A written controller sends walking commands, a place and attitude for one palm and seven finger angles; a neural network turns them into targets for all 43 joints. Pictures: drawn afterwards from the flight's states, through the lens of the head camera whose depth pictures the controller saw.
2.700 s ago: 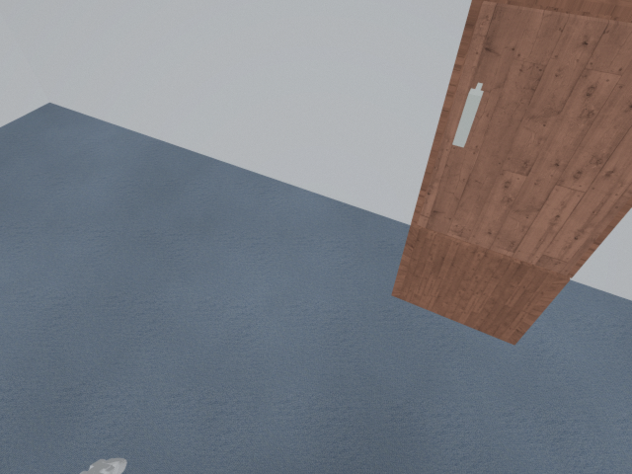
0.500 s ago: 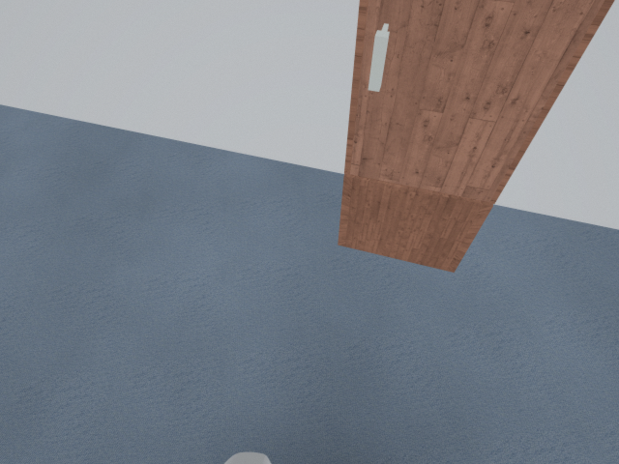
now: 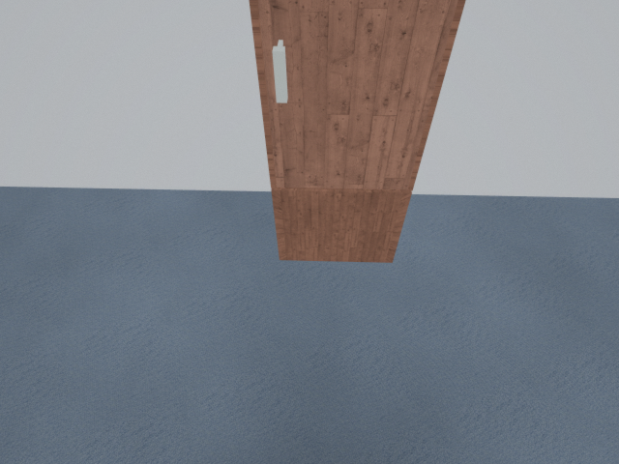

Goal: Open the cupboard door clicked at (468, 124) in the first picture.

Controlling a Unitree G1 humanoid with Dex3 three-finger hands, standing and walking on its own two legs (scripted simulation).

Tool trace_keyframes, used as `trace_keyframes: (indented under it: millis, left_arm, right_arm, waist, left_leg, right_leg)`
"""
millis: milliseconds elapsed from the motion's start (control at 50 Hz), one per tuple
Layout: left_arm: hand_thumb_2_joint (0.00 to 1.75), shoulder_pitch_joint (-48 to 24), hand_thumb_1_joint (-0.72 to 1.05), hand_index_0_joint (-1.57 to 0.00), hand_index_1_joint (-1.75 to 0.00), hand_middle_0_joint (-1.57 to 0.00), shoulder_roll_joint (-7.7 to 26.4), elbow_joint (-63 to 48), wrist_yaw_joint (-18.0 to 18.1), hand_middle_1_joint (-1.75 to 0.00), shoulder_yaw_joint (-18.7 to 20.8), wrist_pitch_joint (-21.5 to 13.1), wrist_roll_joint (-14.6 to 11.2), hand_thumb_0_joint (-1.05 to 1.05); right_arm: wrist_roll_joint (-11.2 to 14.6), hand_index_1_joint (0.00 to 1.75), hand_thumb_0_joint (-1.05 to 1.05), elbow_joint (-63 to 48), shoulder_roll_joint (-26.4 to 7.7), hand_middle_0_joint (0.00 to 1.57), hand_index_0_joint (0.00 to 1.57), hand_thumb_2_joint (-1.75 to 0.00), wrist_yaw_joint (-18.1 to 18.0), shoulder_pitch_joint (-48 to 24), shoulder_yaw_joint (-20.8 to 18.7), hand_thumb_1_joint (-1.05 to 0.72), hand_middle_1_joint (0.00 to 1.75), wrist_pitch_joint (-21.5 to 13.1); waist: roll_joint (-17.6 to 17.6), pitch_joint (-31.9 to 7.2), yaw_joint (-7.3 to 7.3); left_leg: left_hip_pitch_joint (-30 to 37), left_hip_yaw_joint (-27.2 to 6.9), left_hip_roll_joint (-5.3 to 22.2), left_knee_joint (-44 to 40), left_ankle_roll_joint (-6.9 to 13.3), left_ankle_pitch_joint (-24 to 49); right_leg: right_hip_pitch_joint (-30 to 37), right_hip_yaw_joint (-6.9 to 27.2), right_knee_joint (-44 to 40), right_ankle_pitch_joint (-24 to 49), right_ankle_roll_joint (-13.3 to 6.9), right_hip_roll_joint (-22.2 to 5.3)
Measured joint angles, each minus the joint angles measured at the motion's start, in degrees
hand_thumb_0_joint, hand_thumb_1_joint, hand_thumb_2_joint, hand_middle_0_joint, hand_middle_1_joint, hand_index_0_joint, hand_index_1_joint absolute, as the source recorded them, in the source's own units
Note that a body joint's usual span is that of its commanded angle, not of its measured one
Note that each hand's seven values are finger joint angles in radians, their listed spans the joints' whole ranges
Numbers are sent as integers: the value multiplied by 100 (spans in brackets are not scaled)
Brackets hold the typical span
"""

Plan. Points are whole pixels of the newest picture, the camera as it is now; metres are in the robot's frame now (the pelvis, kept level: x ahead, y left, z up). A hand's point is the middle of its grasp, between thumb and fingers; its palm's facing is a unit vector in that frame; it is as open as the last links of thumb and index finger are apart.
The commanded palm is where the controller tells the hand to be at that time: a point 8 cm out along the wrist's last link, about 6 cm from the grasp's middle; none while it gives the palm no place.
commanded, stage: take the last steps up to it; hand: left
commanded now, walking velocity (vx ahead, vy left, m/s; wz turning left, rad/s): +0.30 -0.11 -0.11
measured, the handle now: (281, 71) +0.90 +0.10 +0.06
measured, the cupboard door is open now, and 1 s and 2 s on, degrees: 0 0 0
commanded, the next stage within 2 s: come to a stop and stand still in 0.80 s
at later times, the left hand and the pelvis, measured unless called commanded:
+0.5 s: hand out of the picture +0.12 +0.19 -0.17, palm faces -0.03 -0.99 -0.13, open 7.4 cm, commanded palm none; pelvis +0.14 +0.01 +0.01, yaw -4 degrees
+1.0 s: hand (274, 312) +0.40 +0.09 -0.15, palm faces +0.00 -0.97 -0.23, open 7.1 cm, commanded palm none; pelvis +0.31 -0.09 +0.01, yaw -2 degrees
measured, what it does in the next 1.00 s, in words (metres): walks ahead: left foot, then right foot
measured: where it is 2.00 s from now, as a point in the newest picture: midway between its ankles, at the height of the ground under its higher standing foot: (349, 446)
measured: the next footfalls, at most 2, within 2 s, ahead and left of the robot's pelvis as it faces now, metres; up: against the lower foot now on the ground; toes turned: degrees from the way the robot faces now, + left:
left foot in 0.34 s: +0.19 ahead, +0.12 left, +0.00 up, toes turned +9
right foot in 0.80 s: +0.38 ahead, -0.19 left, +0.00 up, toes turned -13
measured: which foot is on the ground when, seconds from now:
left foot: up 0.00-0.32, down 0.34-0.80, up 0.82-1.00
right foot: down 0.00-0.34, up 0.36-0.78, down 0.80-1.00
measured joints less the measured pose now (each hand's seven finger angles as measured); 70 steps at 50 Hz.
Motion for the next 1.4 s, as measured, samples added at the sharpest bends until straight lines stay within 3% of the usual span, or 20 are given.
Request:
trace_keyframes:
  millis: [60, 140, 240, 320, 360, 400, 440, 500, 600, 740, 800, 840, 880, 940, 1080, 1220, 1240, 1280, 1320, 1400]
  left_arm:
    - [90, 86, 91, -20, -30, -20, -144, 31, 80, -30, -47, -180, -29, 0]
    - [90, 443, 91, -20, -30, -20, -256, 241, 181, -30, -94, -286, -17, 0]
    - [90, 802, 91, -20, -30, -20, -327, 634, 203, -30, -143, -327, 13, 0]
    - [90, 1030, 90, -21, -30, -20, -313, 885, 187, -30, -125, -319, 3, 0]
    - [90, 1135, 90, -21, -30, -20, -294, 974, 167, -30, -91, -279, -31, 0]
    - [90, 1120, 91, -20, -30, -20, -258, 1048, 140, -30, -64, -164, -21, 0]
    - [90, 1018, 91, -20, -30, -20, -200, 1070, 101, -30, -35, -82, 19, 1]
    - [90, 764, 91, -20, -30, -20, -118, 918, 57, -30, 40, -74, 56, 1]
    - [90, 408, 91, -20, -30, -20, -99, 604, 35, -30, 106, -113, 44, 0]
    - [90, -113, 91, -20, -30, -20, -158, 519, 15, -30, 78, -150, 12, 0]
    - [90, -246, 91, -20, -30, -20, -180, 470, 3, -30, 53, -305, 10, 0]
    - [90, -355, 91, -20, -30, -20, -283, 470, 62, -30, 34, -479, 0, 0]
    - [90, -353, 91, -20, -30, -20, -371, 473, 116, -30, -11, -544, -27, 0]
    - [90, -261, 94, -21, -30, -20, -414, 478, 288, -30, 43, -583, -78, -2]
    - [90, -38, 95, -21, -30, -20, -373, 586, 403, -30, -112, -382, -31, -2]
    - [90, 146, 92, -21, -30, -20, -337, 474, 409, -30, -61, -114, 0, 0]
    - [90, 178, 92, -21, -30, -20, -307, 459, 407, -30, -52, -86, -10, 0]
    - [90, 178, 91, -21, -30, -20, -225, 432, 411, -30, -34, -12, -51, 0]
    - [90, 165, 91, -21, -30, -20, -163, 407, 438, -30, -27, 54, -72, 0]
    - [90, 155, 91, -20, -30, -20, -43, 380, 421, -30, 42, 71, -72, 0]
  right_arm:
    - [8, 30, 1, 230, -93, 20, 20, -90, 32, 83, -21, -90, 30, 163]
    - [-29, 30, 1, 266, -125, 20, 20, -90, 117, 18, -89, -91, 30, 180]
    - [-17, 30, 1, 94, -48, 20, 20, -90, 169, -195, -135, -91, 30, 72]
    - [2, 30, 1, 9, 70, 20, 19, -90, 172, -358, -106, -91, 30, -81]
    - [-31, 30, 1, -18, 131, 20, 19, -90, 129, -425, -80, -91, 30, -243]
    - [-50, 30, 1, -14, 223, 20, 20, -90, 74, -459, -30, -91, 30, -338]
    - [-41, 30, 1, 28, 318, 20, 20, -90, 20, -362, 2, -91, 30, -361]
    - [-26, 30, 1, 200, 399, 20, 20, -90, -65, -107, 2, -92, 30, -369]
    - [-5, 30, 1, 488, 478, 20, 20, -90, -35, 329, 0, -92, 30, -339]
    - [-44, 30, 1, 656, 543, 20, 20, -90, 33, 684, -77, -91, 30, -273]
    - [-29, 30, 1, 733, 525, 20, 20, -90, 54, 850, -107, -91, 30, -218]
    - [30, 30, 1, 818, 441, 20, 20, -90, 76, 766, -98, -91, 30, -109]
    - [58, 30, 1, 835, 367, 20, 20, -90, 72, 586, -101, -91, 30, -10]
    - [28, 30, 1, 700, 265, 20, 20, -90, 50, 280, -134, -91, 30, -10]
    - [83, 30, 1, 220, 104, 20, 19, -90, -44, -592, -77, -91, 30, 33]
    - [78, 30, 1, -210, 89, 20, 19, -90, 17, -1208, -118, -92, 30, 231]
    - [73, 30, 1, -264, 96, 20, 19, -90, 27, -1232, -111, -92, 30, 216]
    - [51, 30, 1, -331, 136, 20, 19, -90, 35, -1274, -85, -91, 30, 158]
    - [49, 30, 1, -387, 169, 20, 19, -90, 9, -1304, -21, -91, 30, 131]
    - [42, 30, 1, -418, 256, 20, 20, -90, -64, -1275, 55, -91, 30, 105]
  waist:
    - [101, -30, 26]
    - [-48, -119, 37]
    - [-224, -122, 48]
    - [-352, -70, 127]
    - [-452, -37, 146]
    - [-532, -4, 158]
    - [-536, -27, 122]
    - [-503, -50, 127]
    - [-404, -92, 121]
    - [-293, 91, -173]
    - [-227, 126, -238]
    - [-53, 222, -178]
    - [-7, 237, -123]
    - [26, 151, -47]
    - [3, 66, 146]
    - [-194, 276, 333]
    - [-233, 293, 336]
    - [-384, 363, 378]
    - [-430, 414, 412]
    - [-418, 401, 348]
  left_leg:
    - [-680, -297, 14, 1550, 5, -584]
    - [-1397, -254, 20, 2333, -78, -53]
    - [-1617, -113, 104, 1496, -130, 369]
    - [-1208, 24, 41, 311, -68, 686]
    - [-974, 153, -22, 17, 77, 952]
    - [-862, 315, -10, 230, 241, 706]
    - [-598, 389, -18, 32, 275, 596]
    - [-155, 404, -68, -577, 217, 760]
    - [420, 417, -94, -1324, 120, 879]
    - [959, 466, 21, -1488, -217, 537]
    - [947, 403, 184, -896, -388, 33]
    - [431, 40, 301, 535, -168, -442]
    - [-237, -313, 149, 2045, -3, -534]
    - [-1002, -354, 69, 2909, 53, -20]
    - [-1249, -209, -204, 998, -129, 323]
    - [-1008, -234, -428, 428, -102, 467]
    - [-849, -218, -418, 96, -78, 866]
    - [-762, -120, -518, -65, 313, 956]
    - [-749, -47, -536, -122, 520, 879]
    - [-668, -20, -533, -533, 576, 1113]
  right_leg:
    - [92, -87, 32, -72, -184, 128]
    - [453, -13, -475, 25, -223, 143]
    - [804, 58, -815, -5, -181, 160]
    - [998, 98, -605, -364, -78, 148]
    - [776, 166, 183, -752, -70, 67]
    - [145, 301, 1788, -953, -147, 52]
    - [-484, 254, 3027, -611, -158, -13]
    - [-1199, 176, 3584, 32, -59, -252]
    - [-1824, 161, 2935, 683, 136, -636]
    - [-1581, -136, 841, 725, 180, -739]
    - [-1062, -322, 10, 888, 43, -566]
    - [-1097, -442, 388, 808, -128, -447]
    - [-941, -539, 448, 545, -221, -393]
    - [-509, -700, -39, 568, -247, -271]
    - [1, -761, -483, 510, -289, -123]
    - [19, -761, 50, 78, -164, -235]
    - [-19, -762, 180, -3, -122, -265]
    - [-181, -654, 590, -302, -15, -373]
    - [-548, -216, 1598, -1093, 67, -249]
    - [-1074, 369, 3241, -1066, 192, -47]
